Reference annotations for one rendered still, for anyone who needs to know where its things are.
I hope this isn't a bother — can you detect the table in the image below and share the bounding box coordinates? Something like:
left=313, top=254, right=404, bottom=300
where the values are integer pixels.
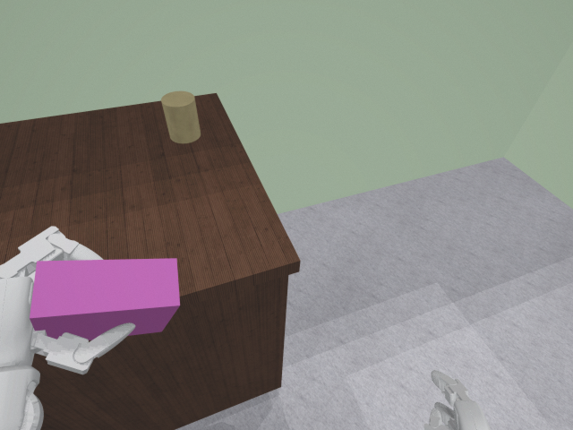
left=0, top=93, right=300, bottom=430

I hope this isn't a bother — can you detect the robot left forearm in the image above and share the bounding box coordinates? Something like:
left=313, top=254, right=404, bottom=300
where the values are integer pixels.
left=0, top=365, right=44, bottom=430

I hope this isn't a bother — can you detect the robot right hand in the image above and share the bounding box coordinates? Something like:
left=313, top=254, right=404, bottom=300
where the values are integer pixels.
left=424, top=370, right=491, bottom=430

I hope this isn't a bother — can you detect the robot left hand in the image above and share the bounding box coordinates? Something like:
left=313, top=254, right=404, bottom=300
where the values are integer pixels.
left=0, top=226, right=135, bottom=374

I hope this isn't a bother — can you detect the sponge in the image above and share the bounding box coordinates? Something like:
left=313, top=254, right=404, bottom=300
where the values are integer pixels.
left=30, top=258, right=180, bottom=340

